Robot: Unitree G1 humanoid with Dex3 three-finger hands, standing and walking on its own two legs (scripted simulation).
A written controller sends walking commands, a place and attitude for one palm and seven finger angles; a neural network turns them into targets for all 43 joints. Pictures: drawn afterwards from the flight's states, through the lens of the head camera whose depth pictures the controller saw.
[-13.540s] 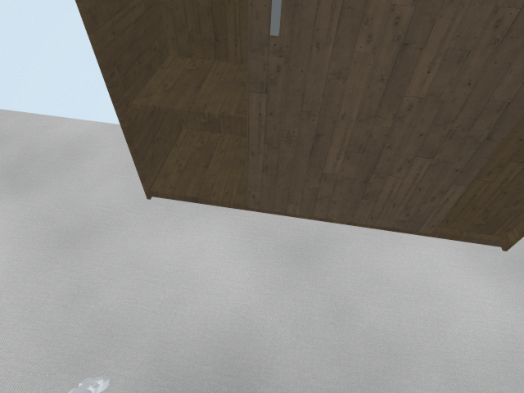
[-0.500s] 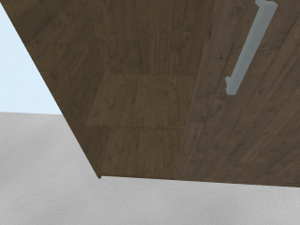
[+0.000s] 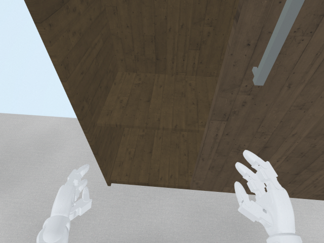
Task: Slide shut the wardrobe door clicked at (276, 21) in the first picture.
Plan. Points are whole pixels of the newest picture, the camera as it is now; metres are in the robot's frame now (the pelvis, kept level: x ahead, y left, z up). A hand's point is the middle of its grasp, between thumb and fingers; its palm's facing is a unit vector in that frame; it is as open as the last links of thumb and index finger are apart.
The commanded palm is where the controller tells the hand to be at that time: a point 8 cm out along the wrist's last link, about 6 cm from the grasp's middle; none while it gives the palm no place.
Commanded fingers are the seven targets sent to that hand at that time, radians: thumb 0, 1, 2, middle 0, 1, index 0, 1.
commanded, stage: raise the hand with hooked fingers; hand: right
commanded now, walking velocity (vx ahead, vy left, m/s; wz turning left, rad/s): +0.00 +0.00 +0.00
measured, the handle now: (274, 35) +0.52 -0.23 +0.28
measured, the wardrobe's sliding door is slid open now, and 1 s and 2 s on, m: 0.50 0.50 0.50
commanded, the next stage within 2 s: move the hooked fingers beside the handle in 1.72 s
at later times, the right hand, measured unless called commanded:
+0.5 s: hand (298, 181) +0.23 -0.23 +0.14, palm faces +0.06 +1.00 -0.08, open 11.3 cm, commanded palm +0.19 -0.28 +0.15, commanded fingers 0.00 0.15 -0.45 0.28 0.98 0.28 0.98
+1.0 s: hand out of the picture +0.25 -0.29 +0.24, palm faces +0.12 +0.99 -0.11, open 13.8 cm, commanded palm +0.22 -0.33 +0.25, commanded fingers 0.00 0.50 -0.30 0.30 1.20 0.30 1.20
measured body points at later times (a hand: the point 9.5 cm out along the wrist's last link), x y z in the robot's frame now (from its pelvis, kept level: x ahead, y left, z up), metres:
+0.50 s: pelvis +0.00 +0.00 +0.02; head +0.00 +0.01 +0.47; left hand +0.16 +0.22 -0.06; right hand +0.22 -0.28 +0.15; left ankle +0.02 +0.10 -0.69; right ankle +0.00 -0.12 -0.69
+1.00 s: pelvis +0.01 -0.01 +0.04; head -0.02 +0.01 +0.49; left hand +0.23 +0.17 -0.01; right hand +0.24 -0.34 +0.24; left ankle +0.02 +0.10 -0.69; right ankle +0.00 -0.12 -0.69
